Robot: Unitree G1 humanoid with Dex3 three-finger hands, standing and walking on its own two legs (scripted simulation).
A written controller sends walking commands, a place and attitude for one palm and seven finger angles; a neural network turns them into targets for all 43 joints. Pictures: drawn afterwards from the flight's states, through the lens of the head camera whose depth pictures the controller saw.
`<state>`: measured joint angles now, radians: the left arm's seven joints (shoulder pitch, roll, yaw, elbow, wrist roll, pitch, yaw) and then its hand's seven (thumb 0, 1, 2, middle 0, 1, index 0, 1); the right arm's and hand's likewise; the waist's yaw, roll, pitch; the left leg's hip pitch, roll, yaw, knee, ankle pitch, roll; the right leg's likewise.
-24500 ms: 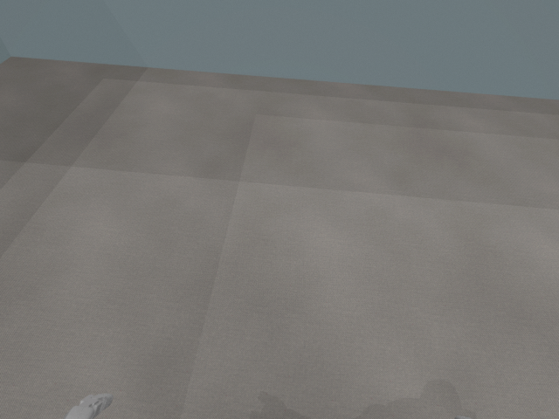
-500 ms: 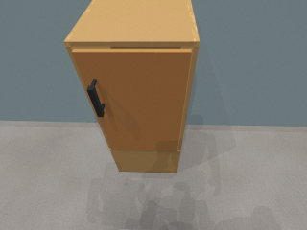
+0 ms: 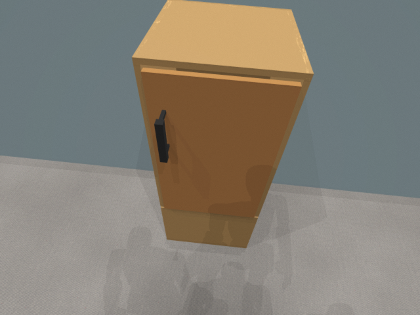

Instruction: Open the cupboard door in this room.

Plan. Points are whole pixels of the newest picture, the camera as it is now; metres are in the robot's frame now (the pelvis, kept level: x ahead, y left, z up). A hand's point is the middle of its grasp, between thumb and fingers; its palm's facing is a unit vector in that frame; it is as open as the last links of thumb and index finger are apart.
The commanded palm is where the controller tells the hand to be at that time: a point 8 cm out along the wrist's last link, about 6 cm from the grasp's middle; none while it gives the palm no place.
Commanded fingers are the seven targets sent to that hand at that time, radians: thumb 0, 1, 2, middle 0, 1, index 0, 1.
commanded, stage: come to a stop and stand still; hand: left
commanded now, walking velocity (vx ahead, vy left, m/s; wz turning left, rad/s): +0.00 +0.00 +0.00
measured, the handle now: (163, 137) +0.53 +0.17 +0.00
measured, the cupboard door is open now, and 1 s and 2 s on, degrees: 0 0 0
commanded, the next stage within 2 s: look again from close up in 0.34 s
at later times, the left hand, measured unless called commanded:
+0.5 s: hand out of the picture +0.02 +0.17 -0.18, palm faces +0.00 -0.98 -0.20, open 7.3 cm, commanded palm none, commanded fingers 0.00 0.90 0.90 -0.20 -0.30 -0.20 -0.30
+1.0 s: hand out of the picture +0.02 +0.16 -0.17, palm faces -0.01 -0.98 -0.21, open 7.3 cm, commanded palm none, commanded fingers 0.00 0.90 0.90 -0.20 -0.30 -0.20 -0.30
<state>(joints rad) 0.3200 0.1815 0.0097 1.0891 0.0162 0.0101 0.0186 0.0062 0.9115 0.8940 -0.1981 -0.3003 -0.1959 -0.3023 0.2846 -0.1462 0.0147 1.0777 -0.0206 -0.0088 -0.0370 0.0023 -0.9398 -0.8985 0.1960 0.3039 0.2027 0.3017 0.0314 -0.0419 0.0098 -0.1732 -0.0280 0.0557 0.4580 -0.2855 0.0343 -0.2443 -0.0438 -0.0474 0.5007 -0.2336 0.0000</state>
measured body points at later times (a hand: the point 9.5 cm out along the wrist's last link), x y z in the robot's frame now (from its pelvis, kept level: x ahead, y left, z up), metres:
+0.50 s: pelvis +0.01 +0.00 +0.00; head +0.03 -0.01 +0.45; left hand +0.02 +0.22 -0.16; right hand -0.01 -0.21 -0.16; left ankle -0.03 +0.10 -0.74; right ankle +0.01 -0.12 -0.74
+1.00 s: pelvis +0.01 -0.01 +0.00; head +0.03 -0.02 +0.45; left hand +0.02 +0.21 -0.15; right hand +0.01 -0.23 -0.16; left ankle -0.03 +0.10 -0.74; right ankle +0.00 -0.12 -0.74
